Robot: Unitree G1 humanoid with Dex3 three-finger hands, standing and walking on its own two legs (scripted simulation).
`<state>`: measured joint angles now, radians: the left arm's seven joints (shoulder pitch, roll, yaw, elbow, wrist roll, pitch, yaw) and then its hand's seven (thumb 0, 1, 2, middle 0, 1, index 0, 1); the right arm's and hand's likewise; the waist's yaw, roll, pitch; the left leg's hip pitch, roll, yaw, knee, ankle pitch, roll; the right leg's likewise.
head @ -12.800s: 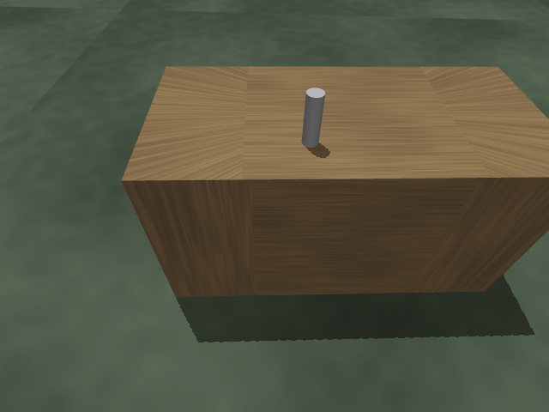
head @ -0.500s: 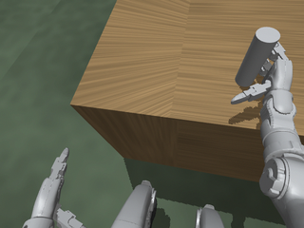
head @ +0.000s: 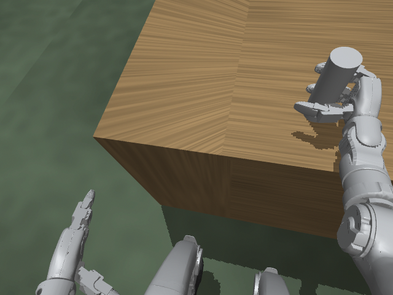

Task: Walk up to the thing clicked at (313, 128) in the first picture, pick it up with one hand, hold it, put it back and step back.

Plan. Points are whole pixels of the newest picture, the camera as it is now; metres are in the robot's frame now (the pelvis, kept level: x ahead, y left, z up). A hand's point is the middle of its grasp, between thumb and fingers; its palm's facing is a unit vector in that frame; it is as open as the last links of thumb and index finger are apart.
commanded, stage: close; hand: right
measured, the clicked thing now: (328, 89) +0.53 -0.13 +0.06
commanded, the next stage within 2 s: settle in 0.02 s
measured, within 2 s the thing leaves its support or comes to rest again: leaves its support in 0.36 s
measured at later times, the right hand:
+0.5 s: hand (336, 83) +0.52 -0.14 +0.08, palm faces +0.03 +1.00 +0.00, open 6.4 cm
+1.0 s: hand (341, 65) +0.53 -0.13 +0.12, palm faces +0.01 +1.00 +0.01, open 6.5 cm
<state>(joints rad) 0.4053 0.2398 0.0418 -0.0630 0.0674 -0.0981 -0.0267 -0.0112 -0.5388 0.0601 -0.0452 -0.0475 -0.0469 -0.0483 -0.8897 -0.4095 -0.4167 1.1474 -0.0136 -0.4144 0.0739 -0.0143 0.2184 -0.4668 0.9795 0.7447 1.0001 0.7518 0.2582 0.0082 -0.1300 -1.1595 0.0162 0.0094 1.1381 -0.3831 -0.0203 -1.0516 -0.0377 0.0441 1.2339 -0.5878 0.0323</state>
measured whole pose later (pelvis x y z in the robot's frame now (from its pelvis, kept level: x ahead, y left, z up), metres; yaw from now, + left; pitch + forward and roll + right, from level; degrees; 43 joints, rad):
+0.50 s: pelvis +0.01 +0.00 +0.02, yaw +0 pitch +21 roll +1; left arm 0.38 0.25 0.04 0.03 0.05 -0.08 -0.01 -0.01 -0.56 0.07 -0.07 -0.05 -0.06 -0.06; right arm -0.88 -0.40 -0.40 1.12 0.01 -0.36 0.09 -0.01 -0.02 -1.14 0.91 1.15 0.93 1.15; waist 0.23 0.00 -0.12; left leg -1.06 0.02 0.00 1.07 -0.37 -0.02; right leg -0.95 -0.03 0.04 1.15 -0.56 0.03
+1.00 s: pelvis +0.01 +0.00 +0.03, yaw +0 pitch +19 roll +1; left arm 0.37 0.25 0.03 0.12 0.04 -0.11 0.01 -0.01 -0.54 0.06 -0.06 -0.05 -0.06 -0.06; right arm -0.93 -0.40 -0.38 1.15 0.03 -0.31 0.11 -0.01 -0.02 -1.14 0.91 1.15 0.93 1.15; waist 0.21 0.00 -0.11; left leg -0.97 0.02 0.00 0.98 -0.34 -0.02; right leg -0.85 -0.03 0.02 1.05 -0.52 0.03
